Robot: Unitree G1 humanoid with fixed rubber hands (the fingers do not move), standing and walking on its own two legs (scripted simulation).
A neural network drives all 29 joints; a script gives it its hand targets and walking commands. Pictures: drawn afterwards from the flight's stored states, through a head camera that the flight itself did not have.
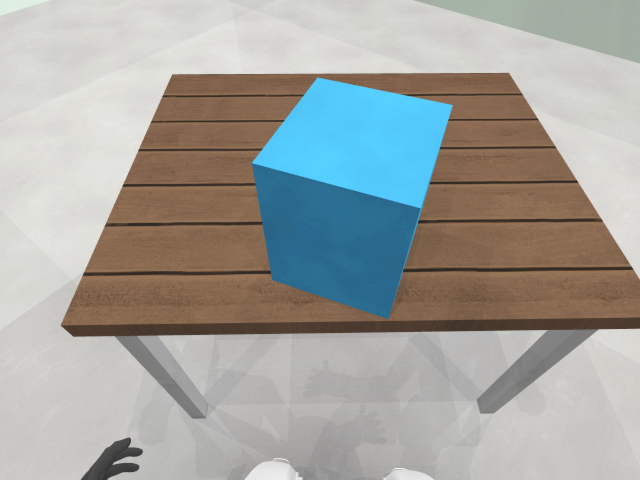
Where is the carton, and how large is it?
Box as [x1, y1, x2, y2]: [252, 78, 452, 318]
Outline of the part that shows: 317,78 252,162 272,279 387,318 415,230 452,105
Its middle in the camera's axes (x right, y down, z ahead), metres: +0.05 -0.06 +0.59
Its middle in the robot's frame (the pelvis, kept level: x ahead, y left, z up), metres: +0.50 -0.02 +0.05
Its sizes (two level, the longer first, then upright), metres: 0.210 0.200 0.250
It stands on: a table, 0.65 m high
